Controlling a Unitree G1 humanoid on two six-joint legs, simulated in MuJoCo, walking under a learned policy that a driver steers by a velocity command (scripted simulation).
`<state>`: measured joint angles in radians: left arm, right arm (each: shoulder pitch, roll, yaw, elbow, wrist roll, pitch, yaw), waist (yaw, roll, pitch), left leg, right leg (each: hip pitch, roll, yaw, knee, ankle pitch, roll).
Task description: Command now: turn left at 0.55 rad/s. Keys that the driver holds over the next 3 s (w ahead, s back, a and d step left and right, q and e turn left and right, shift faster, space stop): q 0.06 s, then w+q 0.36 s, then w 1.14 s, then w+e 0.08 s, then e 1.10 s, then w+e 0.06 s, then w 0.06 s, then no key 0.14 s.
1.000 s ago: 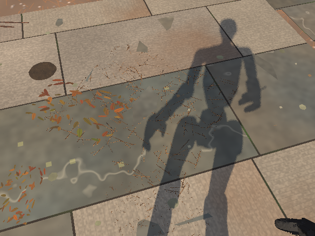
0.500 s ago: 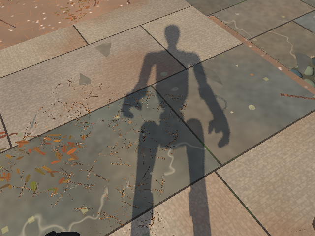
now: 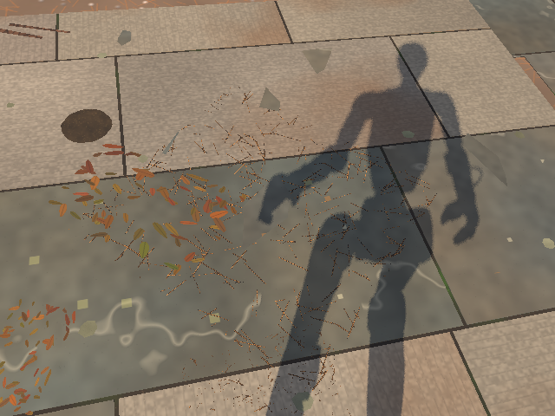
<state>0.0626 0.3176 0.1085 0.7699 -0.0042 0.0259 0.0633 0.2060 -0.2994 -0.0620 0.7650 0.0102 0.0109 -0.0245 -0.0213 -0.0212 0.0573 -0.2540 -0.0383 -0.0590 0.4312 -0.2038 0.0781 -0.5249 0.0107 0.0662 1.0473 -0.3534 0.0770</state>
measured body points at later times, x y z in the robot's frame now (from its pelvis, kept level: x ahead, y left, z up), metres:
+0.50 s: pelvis +0.10 -0.02 +0.00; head +0.12 -0.04 +0.45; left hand +0.06 +0.27 -0.11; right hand +0.33 -0.24 -0.11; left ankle +0.10 +0.13 -0.67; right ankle +0.07 -0.16 -0.75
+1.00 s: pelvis +0.32 +0.13 +0.00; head +0.34 +0.15 +0.45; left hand +0.37 +0.44 -0.10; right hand +0.48 -0.11 -0.11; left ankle +0.27 +0.20 -0.75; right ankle +0.48 +0.01 -0.67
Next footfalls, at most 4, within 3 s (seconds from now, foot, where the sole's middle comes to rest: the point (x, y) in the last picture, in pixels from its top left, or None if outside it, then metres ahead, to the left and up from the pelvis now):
0.30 right None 0.11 -0.15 -0.78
0.72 left None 0.30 0.22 -0.78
1.26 right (213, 315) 0.69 0.12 -0.78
1.76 left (96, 252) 0.87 0.45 -0.78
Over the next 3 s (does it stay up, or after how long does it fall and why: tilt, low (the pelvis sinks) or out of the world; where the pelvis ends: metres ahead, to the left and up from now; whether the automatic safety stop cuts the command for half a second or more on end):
stays up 0.88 0.29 0.00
